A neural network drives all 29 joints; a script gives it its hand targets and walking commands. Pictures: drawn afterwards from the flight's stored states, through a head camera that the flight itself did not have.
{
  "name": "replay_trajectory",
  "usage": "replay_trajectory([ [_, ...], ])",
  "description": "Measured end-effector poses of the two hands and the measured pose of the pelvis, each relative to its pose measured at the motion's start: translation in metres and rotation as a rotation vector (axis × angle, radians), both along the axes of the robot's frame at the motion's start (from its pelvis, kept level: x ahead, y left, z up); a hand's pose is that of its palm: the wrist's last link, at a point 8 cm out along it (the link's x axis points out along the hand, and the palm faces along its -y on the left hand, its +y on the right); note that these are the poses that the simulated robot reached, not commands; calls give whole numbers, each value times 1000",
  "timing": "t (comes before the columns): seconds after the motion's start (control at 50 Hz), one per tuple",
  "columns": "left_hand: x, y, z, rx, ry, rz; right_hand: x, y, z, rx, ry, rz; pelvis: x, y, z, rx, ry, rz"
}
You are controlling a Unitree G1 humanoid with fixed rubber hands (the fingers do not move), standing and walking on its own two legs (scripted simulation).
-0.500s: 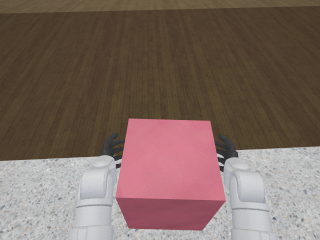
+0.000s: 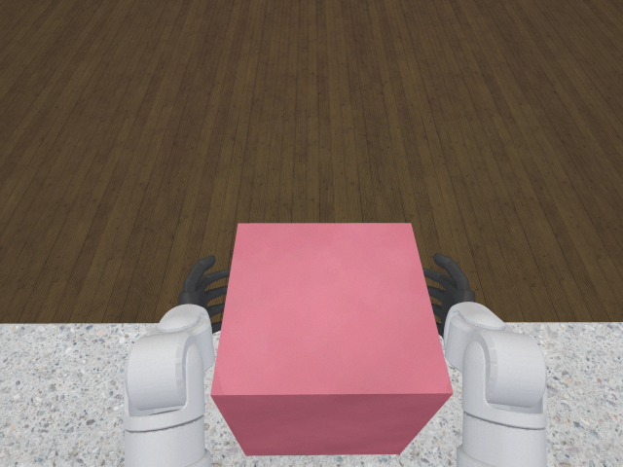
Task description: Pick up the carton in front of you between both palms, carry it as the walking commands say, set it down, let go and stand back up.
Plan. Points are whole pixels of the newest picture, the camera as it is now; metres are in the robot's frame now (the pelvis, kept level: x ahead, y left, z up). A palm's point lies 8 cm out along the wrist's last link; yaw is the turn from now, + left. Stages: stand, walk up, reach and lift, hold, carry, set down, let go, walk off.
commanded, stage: carry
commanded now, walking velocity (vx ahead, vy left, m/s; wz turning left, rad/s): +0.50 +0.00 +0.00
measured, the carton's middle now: (323, 345) +0.27 +0.01 +0.02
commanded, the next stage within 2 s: none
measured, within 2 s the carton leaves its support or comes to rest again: neither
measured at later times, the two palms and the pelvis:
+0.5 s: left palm (238, 151) +0.61 +0.16 +0.07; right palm (407, 160) +0.58 -0.14 +0.08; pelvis +0.34 +0.04 +0.01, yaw -4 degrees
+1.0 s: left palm (278, 15) +1.04 +0.12 +0.16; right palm (403, 16) +1.05 -0.18 +0.15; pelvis +0.66 -0.03 +0.00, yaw -2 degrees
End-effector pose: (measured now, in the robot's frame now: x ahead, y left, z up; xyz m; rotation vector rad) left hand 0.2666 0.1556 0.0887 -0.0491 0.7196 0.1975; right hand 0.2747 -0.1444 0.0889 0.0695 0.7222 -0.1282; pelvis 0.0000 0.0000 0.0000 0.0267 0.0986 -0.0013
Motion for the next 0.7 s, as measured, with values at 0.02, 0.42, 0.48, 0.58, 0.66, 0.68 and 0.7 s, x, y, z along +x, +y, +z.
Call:
replay_trajectory([
  [0.02, 12, 2, 1, 1, -3, 9, 14, 2, 1, 1, -3, 9, 13, 0, 1, 5, 0, -4],
  [0.42, 297, 7, -31, -1, 81, -161, 251, 9, -28, -39, 82, -132, 283, 44, 2, -49, -25, -80],
  [0.48, 335, 7, -22, -6, 49, -154, 293, 9, -16, -48, 50, -122, 324, 40, 7, -62, -20, -70],
  [0.58, 403, 5, -6, -17, -30, -104, 375, 6, 2, -49, -30, -81, 395, 27, 3, -61, -29, -56],
  [0.66, 473, -4, 9, -19, -116, -68, 452, -4, 13, -25, -117, -66, 455, 11, -10, -46, -38, -42],
  [0.68, 494, -8, 13, -9, -138, -67, 474, -8, 16, -21, -139, -62, 471, 6, -15, -43, -43, -35],
  [0.7, 516, -12, 17, 3, -159, -67, 496, -12, 17, -21, -160, -53, 487, 1, -22, -41, -50, -28],
])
